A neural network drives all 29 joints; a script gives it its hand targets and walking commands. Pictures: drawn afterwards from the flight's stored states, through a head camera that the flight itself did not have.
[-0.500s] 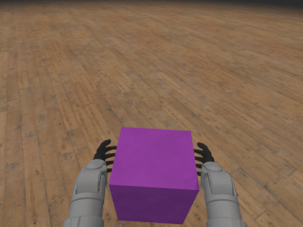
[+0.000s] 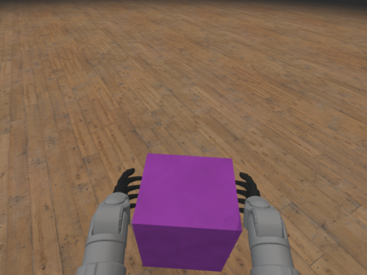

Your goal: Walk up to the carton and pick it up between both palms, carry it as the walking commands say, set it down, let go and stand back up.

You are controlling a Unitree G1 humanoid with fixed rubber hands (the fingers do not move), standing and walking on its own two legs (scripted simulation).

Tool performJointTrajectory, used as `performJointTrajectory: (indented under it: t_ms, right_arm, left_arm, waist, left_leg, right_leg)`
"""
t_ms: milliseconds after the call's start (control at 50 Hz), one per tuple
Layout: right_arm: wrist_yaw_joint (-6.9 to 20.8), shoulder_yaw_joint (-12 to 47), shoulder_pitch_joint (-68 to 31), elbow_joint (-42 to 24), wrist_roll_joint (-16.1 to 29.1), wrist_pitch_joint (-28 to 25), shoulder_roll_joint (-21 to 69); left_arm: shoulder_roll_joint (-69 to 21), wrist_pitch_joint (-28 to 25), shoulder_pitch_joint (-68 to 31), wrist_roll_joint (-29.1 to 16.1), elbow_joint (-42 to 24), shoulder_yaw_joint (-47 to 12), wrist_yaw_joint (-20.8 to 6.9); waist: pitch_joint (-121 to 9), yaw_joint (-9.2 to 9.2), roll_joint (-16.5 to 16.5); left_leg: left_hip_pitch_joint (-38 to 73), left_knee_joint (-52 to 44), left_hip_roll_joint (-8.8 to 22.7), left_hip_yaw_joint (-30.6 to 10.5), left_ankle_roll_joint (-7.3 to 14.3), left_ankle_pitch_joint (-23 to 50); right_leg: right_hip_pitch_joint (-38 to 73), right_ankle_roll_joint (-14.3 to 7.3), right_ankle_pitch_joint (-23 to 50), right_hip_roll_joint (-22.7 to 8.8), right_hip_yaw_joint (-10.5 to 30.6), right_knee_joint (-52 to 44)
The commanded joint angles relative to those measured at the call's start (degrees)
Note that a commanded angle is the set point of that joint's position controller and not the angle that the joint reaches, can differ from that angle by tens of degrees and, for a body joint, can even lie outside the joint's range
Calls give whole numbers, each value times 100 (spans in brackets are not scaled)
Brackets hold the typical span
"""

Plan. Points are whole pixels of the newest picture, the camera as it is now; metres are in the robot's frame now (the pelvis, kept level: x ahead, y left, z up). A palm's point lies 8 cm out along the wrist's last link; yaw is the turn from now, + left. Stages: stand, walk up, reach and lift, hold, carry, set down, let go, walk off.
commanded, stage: hold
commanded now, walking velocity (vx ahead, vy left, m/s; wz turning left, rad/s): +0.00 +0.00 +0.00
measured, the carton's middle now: (185, 214) +0.30 +0.00 -0.02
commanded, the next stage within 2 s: carry in 0.26 s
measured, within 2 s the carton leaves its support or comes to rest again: neither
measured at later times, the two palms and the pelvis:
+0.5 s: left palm (103, 200) +0.28 +0.19 +0.06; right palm (235, 201) +0.29 -0.11 +0.05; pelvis -0.01 +0.04 -0.01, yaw +1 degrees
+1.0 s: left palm (95, 200) +0.26 +0.19 +0.08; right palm (238, 214) +0.24 -0.10 +0.08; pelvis -0.01 +0.07 -0.01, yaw -4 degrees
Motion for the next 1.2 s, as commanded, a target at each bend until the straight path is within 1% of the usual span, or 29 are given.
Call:
performJointTrajectory:
  t_ms: [0, 220, 240, 260, 280, 300, 320, 360, 400, 420, 440, 460, 480, 500, 520, 540, 560, 580, 600, 620, 640, 660, 700, 740, 800, 840, 920, 1040, 1180]
  right_arm:
    - [1497, 3276, -3133, -339, 1710, -263, 5669]
    - [1501, 3249, -3173, -323, 1686, -268, 5664]
    - [1529, 3392, -3113, -541, 1813, -300, 5448]
    - [1521, 3464, -3202, -574, 1819, -257, 5562]
    - [1511, 3556, -3201, -643, 1878, -216, 5550]
    - [1494, 3752, -3218, -822, 2034, -163, 5571]
    - [1457, 3976, -3294, -1082, 2221, -101, 5589]
    - [1372, 4282, -3339, -1493, 2487, 83, 5523]
    - [1291, 4429, -3120, -1799, 2648, 317, 5411]
    - [1257, 4488, -3019, -1956, 2710, 439, 5354]
    - [1221, 4539, -2874, -2106, 2773, 564, 5303]
    - [1189, 4597, -2748, -2267, 2834, 687, 5243]
    - [1152, 4649, -2609, -2428, 2879, 804, 5172]
    - [1101, 4733, -2538, -2635, 2943, 918, 5119]
    - [1030, 4872, -2463, -2945, 3036, 1074, 5070]
    - [971, 4937, -2427, -3214, 3093, 1235, 5005]
    - [922, 4944, -2375, -3423, 3125, 1387, 4926]
    - [899, 4891, -2279, -3535, 3121, 1540, 4848]
    - [895, 4858, -2188, -3622, 3151, 1686, 4801]
    - [906, 4801, -2108, -3648, 3153, 1822, 4758]
    - [918, 4761, -2079, -3639, 3153, 1929, 4755]
    - [939, 4737, -2099, -3664, 3174, 2019, 4760]
    - [988, 4708, -2151, -3656, 3212, 2155, 4808]
    - [1031, 4690, -2246, -3657, 3245, 2252, 4868]
    - [1072, 4662, -2429, -3670, 3311, 2361, 4935]
    - [1096, 4626, -2466, -3600, 3323, 2423, 4973]
    - [1144, 4586, -2525, -3419, 3334, 2493, 5073]
    - [1166, 4576, -2685, -3279, 3356, 2486, 5201]
    - [1144, 4618, -2687, -3327, 3362, 2434, 5301]
  left_arm:
    - [-5632, -177, -2918, -1559, -146, -3143, -1356]
    - [-5635, -184, -2960, -1535, -124, -3128, -1358]
    - [-5264, -143, -2773, -1622, -288, -3279, -1360]
    - [-5405, -119, -2831, -1668, -317, -3309, -1324]
    - [-5393, -82, -2700, -1696, -380, -3347, -1290]
    - [-5445, -52, -2680, -1832, -625, -3545, -1249]
    - [-5480, -3, -2728, -1997, -959, -3762, -1203]
    - [-5377, 193, -2708, -2226, -1437, -4045, -1118]
    - [-5183, 455, -2644, -2418, -1878, -4226, -1047]
    - [-5097, 595, -2577, -2504, -2093, -4307, -1026]
    - [-5009, 740, -2511, -2575, -2273, -4359, -1005]
    - [-4930, 884, -2435, -2628, -2431, -4397, -984]
    - [-4894, 1030, -2360, -2712, -2581, -4451, -971]
    - [-4848, 1185, -2381, -2820, -2807, -4556, -959]
    - [-4842, 1360, -2396, -3008, -3143, -4758, -949]
    - [-4852, 1536, -2398, -3182, -3353, -4902, -940]
    - [-4843, 1700, -2378, -3324, -3529, -4988, -932]
    - [-4819, 1867, -2334, -3406, -3630, -5016, -934]
    - [-4769, 2015, -2225, -3436, -3692, -5029, -925]
    - [-4726, 2122, -2053, -3395, -3612, -4982, -919]
    - [-4741, 2208, -1981, -3369, -3580, -4935, -918]
    - [-4769, 2285, -1958, -3354, -3596, -4909, -911]
    - [-4809, 2408, -2018, -3327, -3657, -4886, -892]
    - [-4864, 2498, -2111, -3302, -3683, -4852, -876]
    - [-4922, 2596, -2167, -3256, -3637, -4768, -862]
    - [-4945, 2648, -2137, -3203, -3548, -4699, -857]
    - [-5000, 2695, -2100, -3117, -3360, -4601, -858]
    - [-5071, 2671, -2217, -3115, -3241, -4539, -885]
    - [-5154, 2621, -2256, -3180, -3290, -4588, -921]
  waist:
    - [-1244, 0, -47]
    - [-1234, 3, -50]
    - [-908, 59, -317]
    - [-1109, 69, -445]
    - [-1269, 82, -607]
    - [-1398, 77, -774]
    - [-1471, 60, -907]
    - [-1742, 43, -1040]
    - [-2008, -16, -1105]
    - [-2129, -37, -1066]
    - [-2234, -51, -952]
    - [-2301, -61, -680]
    - [-2352, -66, -35]
    - [-2354, -67, 470]
    - [-2385, -71, 598]
    - [-2384, -57, 528]
    - [-2413, -47, 457]
    - [-2432, -46, 454]
    - [-2461, -64, 401]
    - [-2432, -104, 190]
    - [-2408, -124, 79]
    - [-2346, -132, 110]
    - [-2208, -136, 311]
    - [-2072, -135, 358]
    - [-1927, -134, 260]
    - [-1891, -137, 222]
    - [-1850, -136, 133]
    - [-1817, -114, -40]
    - [-1917, -110, -193]
  left_leg:
    - [-400, -480, -57, 147, -66, 789]
    - [-418, -477, -60, 152, -69, 726]
    - [-1057, 13, 541, 171, 126, -426]
    - [-860, 441, 404, 232, 143, -706]
    - [-983, 879, 313, 392, 119, -778]
    - [-1212, 1033, 272, 512, 127, -964]
    - [-1419, 976, 276, 590, 139, -1105]
    - [-1351, 714, 239, 762, 147, -918]
    - [-891, 309, 209, 896, 180, -583]
    - [-604, 186, 282, 882, 201, -391]
    - [-321, 118, 397, 822, 233, -208]
    - [-78, 37, 594, 675, 297, 45]
    - [154, -77, 1179, 208, 442, 978]
    - [209, -17, 1631, 48, 662, 2151]
    - [42, 77, 1747, 130, 788, 2887]
    - [-114, 191, 1728, 264, 830, 3395]
    - [-178, 341, 1633, 457, 822, 3691]
    - [-279, 468, 1525, 622, 754, 3728]
    - [-378, 566, 1409, 736, 638, 3686]
    - [-453, 565, 1312, 823, 480, 3492]
    - [-478, 483, 1324, 795, 396, 3208]
    - [-519, 346, 1369, 726, 348, 2959]
    - [-611, 72, 1498, 562, 338, 2547]
    - [-787, -152, 1587, 459, 340, 2077]
    - [-1000, -333, 1521, 525, 256, 1444]
    - [-1072, -385, 1458, 608, 211, 1149]
    - [-1154, -389, 1367, 778, 195, 753]
    - [-1388, -263, 1269, 953, 231, 57]
    - [-1353, -32, 1218, 1005, 178, -122]
  right_leg:
    - [775, 47, 631, 53, -57, -261]
    - [750, 41, 566, 50, -57, -256]
    - [-687, -182, -167, -1134, 614, -289]
    - [-1038, -337, -582, -1413, 1190, -514]
    - [-1153, -494, -652, -1702, 1578, -639]
    - [-1032, -607, -386, -1908, 1801, -602]
    - [-923, -657, 38, -1967, 1797, -492]
    - [-851, -576, 761, -1918, 1565, -261]
    - [-1030, -398, 1128, -1708, 1159, 36]
    - [-1219, -306, 1208, -1612, 952, 208]
    - [-1466, -224, 1174, -1499, 754, 390]
    - [-1766, -143, 988, -1333, 498, 685]
    - [-2157, -3, 509, -930, -42, 1275]
    - [-2404, 96, -443, -659, -466, 1585]
    - [-2273, 51, -960, -675, -605, 1743]
    - [-2072, -8, -987, -695, -673, 1730]
    - [-1873, -51, -787, -711, -735, 1440]
    - [-1622, -66, -395, -714, -812, 1123]
    - [-1416, -56, 109, -756, -806, 1057]
    - [-1399, -16, 598, -842, -722, 1273]
    - [-1412, 45, 626, -871, -716, 1286]
    - [-1458, 90, 378, -846, -776, 1280]
    - [-1544, 119, -129, -804, -903, 1267]
    - [-1489, 115, -314, -811, -956, 1190]
    - [-1308, 145, -147, -866, -977, 992]
    - [-1209, 177, -20, -910, -975, 882]
    - [-1126, 209, 203, -976, -933, 745]
    - [-1029, 136, 469, -1096, -762, 604]
    - [-1110, 39, 582, -1176, -567, 450]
